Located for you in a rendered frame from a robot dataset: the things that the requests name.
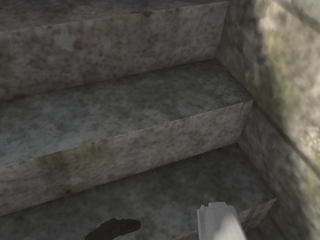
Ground robot left hand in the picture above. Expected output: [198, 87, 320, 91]
[84, 218, 141, 240]

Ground right robot thigh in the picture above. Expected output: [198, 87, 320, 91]
[197, 202, 248, 240]

